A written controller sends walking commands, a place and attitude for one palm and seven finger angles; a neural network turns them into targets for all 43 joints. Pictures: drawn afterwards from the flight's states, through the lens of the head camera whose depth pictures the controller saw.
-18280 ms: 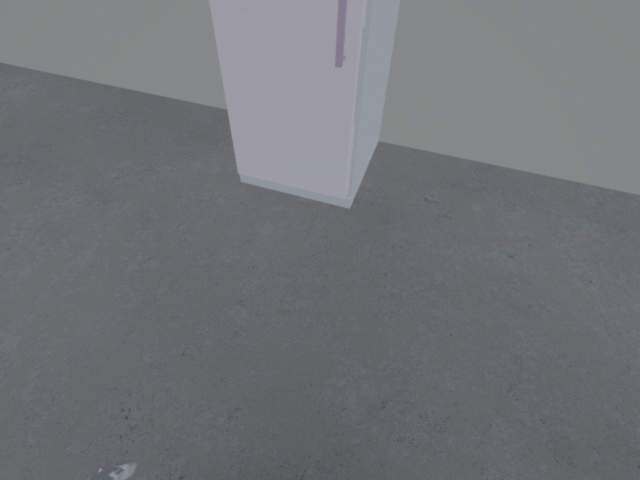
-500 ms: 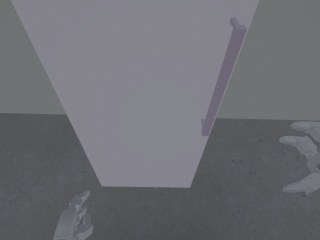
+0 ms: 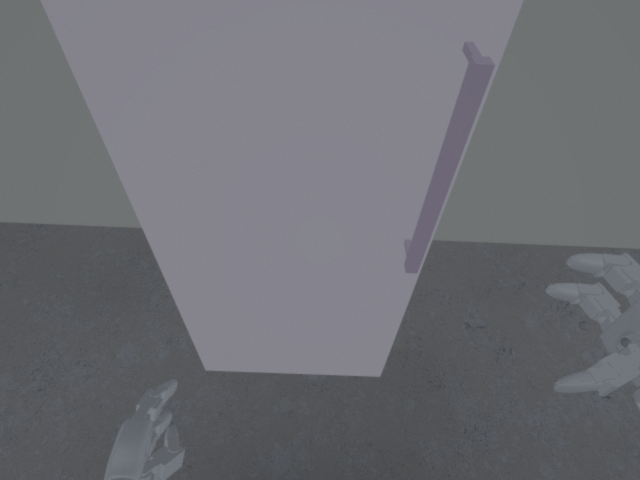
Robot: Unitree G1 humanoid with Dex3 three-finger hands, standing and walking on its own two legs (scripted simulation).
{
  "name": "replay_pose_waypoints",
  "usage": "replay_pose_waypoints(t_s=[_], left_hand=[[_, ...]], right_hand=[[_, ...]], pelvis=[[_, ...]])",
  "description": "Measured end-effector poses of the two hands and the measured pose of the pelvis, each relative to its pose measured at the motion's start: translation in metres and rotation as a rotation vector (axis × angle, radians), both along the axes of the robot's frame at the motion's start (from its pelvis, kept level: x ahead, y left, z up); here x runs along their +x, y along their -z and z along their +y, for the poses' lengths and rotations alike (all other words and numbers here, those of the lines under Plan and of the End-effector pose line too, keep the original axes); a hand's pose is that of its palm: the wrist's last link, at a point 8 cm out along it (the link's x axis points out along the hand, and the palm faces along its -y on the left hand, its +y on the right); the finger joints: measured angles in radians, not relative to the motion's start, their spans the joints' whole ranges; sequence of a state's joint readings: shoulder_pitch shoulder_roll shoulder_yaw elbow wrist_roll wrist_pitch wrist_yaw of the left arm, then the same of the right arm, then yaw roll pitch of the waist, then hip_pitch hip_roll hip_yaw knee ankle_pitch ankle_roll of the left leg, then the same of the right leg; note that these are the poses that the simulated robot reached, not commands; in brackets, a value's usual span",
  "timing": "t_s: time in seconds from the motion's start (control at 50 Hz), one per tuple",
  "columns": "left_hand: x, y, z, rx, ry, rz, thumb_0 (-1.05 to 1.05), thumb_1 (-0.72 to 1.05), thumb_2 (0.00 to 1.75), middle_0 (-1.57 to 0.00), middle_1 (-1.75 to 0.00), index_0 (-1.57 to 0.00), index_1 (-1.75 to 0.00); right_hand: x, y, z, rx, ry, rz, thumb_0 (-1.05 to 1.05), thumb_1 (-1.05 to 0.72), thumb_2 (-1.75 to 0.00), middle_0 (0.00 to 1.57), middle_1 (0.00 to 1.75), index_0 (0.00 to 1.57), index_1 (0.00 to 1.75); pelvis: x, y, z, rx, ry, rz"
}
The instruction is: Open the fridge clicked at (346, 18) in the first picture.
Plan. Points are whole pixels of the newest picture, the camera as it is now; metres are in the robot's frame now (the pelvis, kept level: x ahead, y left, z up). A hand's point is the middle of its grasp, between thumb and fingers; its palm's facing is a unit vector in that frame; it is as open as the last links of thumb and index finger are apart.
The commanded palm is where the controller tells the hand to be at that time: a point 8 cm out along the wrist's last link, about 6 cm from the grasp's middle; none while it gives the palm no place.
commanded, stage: move the hooked fingers beside the handle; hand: right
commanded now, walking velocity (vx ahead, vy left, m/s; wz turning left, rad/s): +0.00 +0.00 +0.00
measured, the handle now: (435, 180) +0.49 -0.14 +0.12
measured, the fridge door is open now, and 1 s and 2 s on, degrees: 0 0 0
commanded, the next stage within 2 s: none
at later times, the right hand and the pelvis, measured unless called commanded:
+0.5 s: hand (554, 289) +0.32 -0.26 +0.11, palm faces +0.02 +1.00 -0.02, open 14.0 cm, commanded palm +0.29 -0.30 +0.11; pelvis +0.00 +0.00 +0.00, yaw +0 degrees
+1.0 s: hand (518, 258) +0.37 -0.24 +0.10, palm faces -0.01 +1.00 +0.01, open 14.0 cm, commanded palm +0.35 -0.29 +0.11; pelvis +0.00 +0.00 +0.00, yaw +1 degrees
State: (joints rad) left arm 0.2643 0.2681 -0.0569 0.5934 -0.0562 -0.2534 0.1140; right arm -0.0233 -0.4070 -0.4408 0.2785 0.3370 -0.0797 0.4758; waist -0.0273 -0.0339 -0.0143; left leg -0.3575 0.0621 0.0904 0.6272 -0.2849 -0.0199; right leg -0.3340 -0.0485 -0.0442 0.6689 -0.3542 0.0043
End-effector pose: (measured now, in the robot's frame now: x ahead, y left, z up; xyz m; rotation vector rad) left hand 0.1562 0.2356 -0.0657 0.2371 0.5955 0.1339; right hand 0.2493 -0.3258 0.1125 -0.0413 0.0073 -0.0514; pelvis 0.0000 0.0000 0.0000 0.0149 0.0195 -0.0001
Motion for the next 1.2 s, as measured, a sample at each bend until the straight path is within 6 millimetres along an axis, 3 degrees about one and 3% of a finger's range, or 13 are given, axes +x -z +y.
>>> replay_pose_waypoints(t_s=[0.2,0.48,0.76,1.0,1.2], left_hand=[[0.001,0.0,-0.001,0.004,0.013,0.0,0.01,0.9,0.9,-0.2,-0.3,-0.2,-0.3],[-0.02,0.009,0.01,0.018,-0.041,0.07,0.01,0.9,0.9,-0.2,-0.3,-0.2,-0.3],[-0.033,0.017,0.019,0.02,-0.071,0.15,0.01,0.9,0.9,-0.2,-0.3,-0.2,-0.3],[-0.038,0.022,0.02,0.019,-0.089,0.199,0.01,0.9,0.9,-0.2,-0.3,-0.2,-0.3],[-0.054,0.028,0.021,0.021,-0.111,0.274,0.01,0.9,0.9,-0.2,-0.3,-0.2,-0.3]], right_hand=[[0.001,0.002,0.0,0.022,0.007,-0.006,-0.01,0.5,-0.3,0.3,1.2,0.3,1.2],[0.045,0.0,0.014,0.025,-0.031,-0.02,-0.02,0.5,-0.3,0.3,1.2,0.3,1.2],[0.065,0.009,0.021,0.032,-0.012,-0.003,-0.02,0.5,-0.3,0.3,1.2,0.3,1.2],[0.102,0.01,0.036,0.051,-0.06,0.011,-0.01,0.5,-0.3,0.3,1.2,0.3,1.2],[0.119,0.012,0.035,0.039,-0.045,0.001,-0.02,0.49,-0.3,0.3,1.2,0.3,1.2]], pelvis=[[-0.003,0.0,0.001,0.001,0.006,-0.003],[-0.003,0.001,0.002,-0.003,-0.004,0.024],[0.001,0.002,0.003,-0.005,-0.01,0.047],[0.003,0.003,0.002,-0.005,-0.012,0.075],[0.005,0.005,0.0,-0.002,-0.018,0.095]])
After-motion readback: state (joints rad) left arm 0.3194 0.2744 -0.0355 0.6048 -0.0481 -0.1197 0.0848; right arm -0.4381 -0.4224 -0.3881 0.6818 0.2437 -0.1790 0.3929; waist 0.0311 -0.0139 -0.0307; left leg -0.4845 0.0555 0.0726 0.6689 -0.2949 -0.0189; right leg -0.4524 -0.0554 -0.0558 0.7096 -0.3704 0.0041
